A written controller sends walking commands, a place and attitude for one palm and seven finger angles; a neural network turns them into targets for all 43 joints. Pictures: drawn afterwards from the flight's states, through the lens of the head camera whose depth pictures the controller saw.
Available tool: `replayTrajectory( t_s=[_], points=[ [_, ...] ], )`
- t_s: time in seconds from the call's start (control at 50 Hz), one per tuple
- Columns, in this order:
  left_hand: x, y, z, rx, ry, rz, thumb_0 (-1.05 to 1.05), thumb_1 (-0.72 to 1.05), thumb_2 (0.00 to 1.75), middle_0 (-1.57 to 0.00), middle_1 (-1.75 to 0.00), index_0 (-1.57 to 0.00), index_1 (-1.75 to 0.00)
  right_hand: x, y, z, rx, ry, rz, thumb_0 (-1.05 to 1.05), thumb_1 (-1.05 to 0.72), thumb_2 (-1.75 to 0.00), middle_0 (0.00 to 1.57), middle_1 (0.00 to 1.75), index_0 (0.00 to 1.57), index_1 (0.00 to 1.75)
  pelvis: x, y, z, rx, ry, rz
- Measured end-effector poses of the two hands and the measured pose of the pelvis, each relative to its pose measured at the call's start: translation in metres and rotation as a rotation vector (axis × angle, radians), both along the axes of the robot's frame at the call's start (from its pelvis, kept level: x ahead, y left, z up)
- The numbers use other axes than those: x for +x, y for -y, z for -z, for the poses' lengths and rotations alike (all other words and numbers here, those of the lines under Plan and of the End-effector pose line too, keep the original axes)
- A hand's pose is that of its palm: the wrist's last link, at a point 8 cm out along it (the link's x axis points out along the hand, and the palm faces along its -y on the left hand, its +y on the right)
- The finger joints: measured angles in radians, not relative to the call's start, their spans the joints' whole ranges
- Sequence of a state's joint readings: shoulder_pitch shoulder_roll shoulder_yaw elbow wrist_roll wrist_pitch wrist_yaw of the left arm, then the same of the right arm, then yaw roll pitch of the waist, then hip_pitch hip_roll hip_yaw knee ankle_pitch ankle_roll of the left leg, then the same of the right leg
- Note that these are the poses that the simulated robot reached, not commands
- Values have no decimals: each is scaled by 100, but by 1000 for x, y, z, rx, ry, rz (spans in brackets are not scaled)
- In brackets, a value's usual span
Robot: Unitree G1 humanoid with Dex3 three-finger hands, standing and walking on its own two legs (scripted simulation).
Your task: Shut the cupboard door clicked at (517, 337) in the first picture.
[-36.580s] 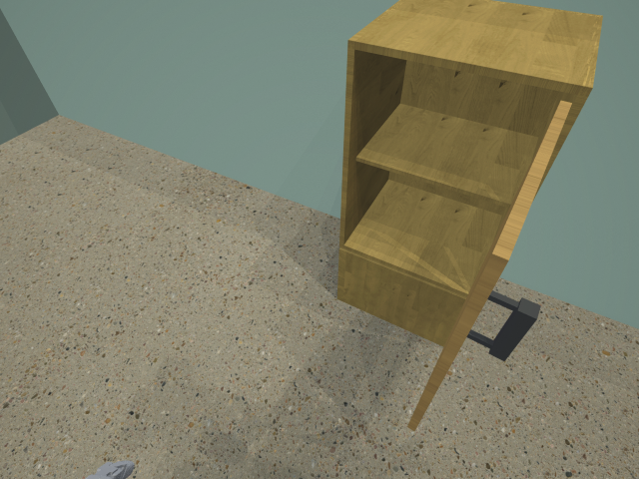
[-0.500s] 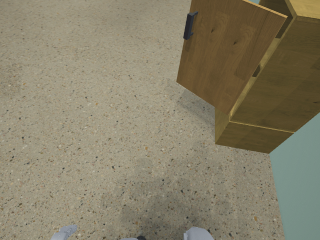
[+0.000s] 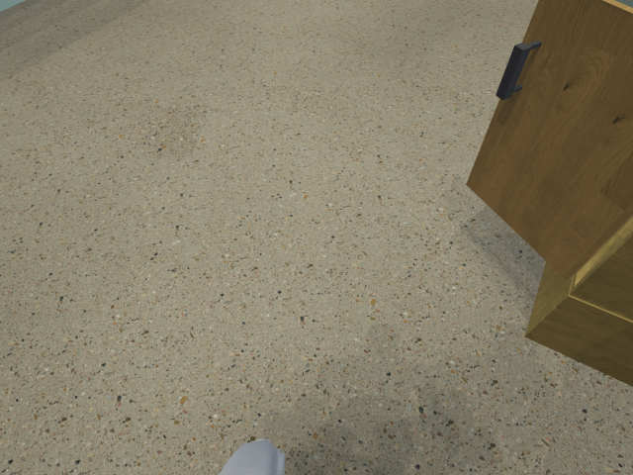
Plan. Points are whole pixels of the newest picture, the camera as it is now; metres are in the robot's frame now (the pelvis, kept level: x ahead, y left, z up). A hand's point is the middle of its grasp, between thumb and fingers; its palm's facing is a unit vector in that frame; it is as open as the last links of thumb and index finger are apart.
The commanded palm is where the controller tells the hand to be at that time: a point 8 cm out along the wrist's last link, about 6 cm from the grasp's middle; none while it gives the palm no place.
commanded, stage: walk to a spot facing it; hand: left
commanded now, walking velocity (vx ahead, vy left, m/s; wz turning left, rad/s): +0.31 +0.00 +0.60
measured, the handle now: (519, 70) +0.93 -0.43 -0.03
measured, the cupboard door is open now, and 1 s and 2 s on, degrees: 58 58 58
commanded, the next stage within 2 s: turn to face it in 0.94 s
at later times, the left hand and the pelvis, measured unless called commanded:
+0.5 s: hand (154, 427) +0.20 +0.27 -0.16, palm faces +0.24 -0.94 -0.23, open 7.4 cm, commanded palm none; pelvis +0.16 +0.05 -0.01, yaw +12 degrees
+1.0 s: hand (194, 400) +0.24 +0.22 -0.19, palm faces +0.52 -0.84 -0.16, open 7.3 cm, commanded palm none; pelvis +0.35 +0.09 -0.01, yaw +29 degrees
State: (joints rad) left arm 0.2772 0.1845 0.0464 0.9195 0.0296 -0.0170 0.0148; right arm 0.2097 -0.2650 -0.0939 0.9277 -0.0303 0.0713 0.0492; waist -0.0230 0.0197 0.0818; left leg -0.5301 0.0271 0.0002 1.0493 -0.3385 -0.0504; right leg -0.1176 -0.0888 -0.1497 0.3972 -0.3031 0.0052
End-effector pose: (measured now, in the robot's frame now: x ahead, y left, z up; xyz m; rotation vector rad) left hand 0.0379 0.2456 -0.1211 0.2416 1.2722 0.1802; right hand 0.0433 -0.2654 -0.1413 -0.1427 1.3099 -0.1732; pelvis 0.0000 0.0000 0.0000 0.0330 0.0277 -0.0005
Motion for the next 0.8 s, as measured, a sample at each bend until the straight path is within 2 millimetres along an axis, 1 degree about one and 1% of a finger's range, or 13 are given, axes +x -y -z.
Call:
replayTrajectory(
  t_s=[0.08,0.18,0.22,0.24,0.26,0.3,0.4,0.5,0.58,0.6,0.64,0.74,0.8],
  points=[
    [-31,-5,8,-26,-51,-108,1,90,90,-21,-30,-20,-30,57,-17,-1,1,24,-119,1,-91,-90,19,29,20,30,15,-7,3,3,0,-70],
    [-69,-22,27,-58,-160,-234,1,90,90,-21,-30,-20,-30,152,-60,-4,-13,155,-271,1,-91,-90,19,29,20,30,44,-30,16,5,2,-129],
    [-76,-33,36,-69,-209,-260,1,90,90,-21,-30,-20,-30,184,-76,-3,-26,240,-303,1,-91,-90,19,29,20,30,54,-41,26,-5,9,-141],
    [-73,-38,38,-69,-227,-263,1,90,90,-21,-30,-20,-30,194,-82,-5,-28,268,-308,1,-91,-90,19,29,20,30,59,-44,27,-2,18,-142],
    [-67,-44,39,-66,-231,-264,1,90,90,-20,-30,-20,-30,200,-87,-8,-29,283,-312,0,-91,-89,19,29,20,30,65,-46,26,-2,25,-142],
    [-43,-54,37,-56,-196,-265,1,91,90,-20,-30,-20,-30,204,-94,-13,-32,283,-314,0,-91,-89,19,29,20,30,77,-49,21,-6,35,-155],
    [48,-69,22,-40,-1,-246,2,91,90,-20,-30,-20,-30,195,-97,-8,-15,169,-298,0,-91,-89,20,29,20,30,112,-52,10,-11,51,-194],
    [141,-65,8,-26,151,-205,1,91,90,-20,-30,-20,-30,186,-88,11,23,25,-253,0,-90,-89,20,29,20,30,156,-46,11,2,55,-217],
    [199,-56,12,4,218,-181,1,91,90,-20,-30,-20,-30,197,-72,36,47,-68,-220,0,-90,-89,20,30,20,30,202,-34,28,19,49,-236],
    [207,-53,14,10,227,-187,1,91,90,-20,-30,-20,-30,203,-68,41,46,-91,-219,0,-90,-89,20,30,20,30,210,-32,31,11,49,-243],
    [214,-45,14,7,214,-214,1,91,90,-20,-30,-20,-30,221,-63,41,39,-119,-229,1,-90,-89,20,29,20,30,225,-30,29,0,53,-265],
    [208,-23,13,-41,98,-306,1,91,90,-20,-30,-20,-30,287,-66,15,19,-76,-274,1,-91,-89,19,29,20,30,265,-32,10,-11,32,-321],
    [201,-19,13,-54,47,-374,1,93,90,-20,-30,-20,-30,332,-76,3,11,-48,-322,1,-91,-89,19,29,20,30,288,-36,3,-17,19,-365]
  ],
)
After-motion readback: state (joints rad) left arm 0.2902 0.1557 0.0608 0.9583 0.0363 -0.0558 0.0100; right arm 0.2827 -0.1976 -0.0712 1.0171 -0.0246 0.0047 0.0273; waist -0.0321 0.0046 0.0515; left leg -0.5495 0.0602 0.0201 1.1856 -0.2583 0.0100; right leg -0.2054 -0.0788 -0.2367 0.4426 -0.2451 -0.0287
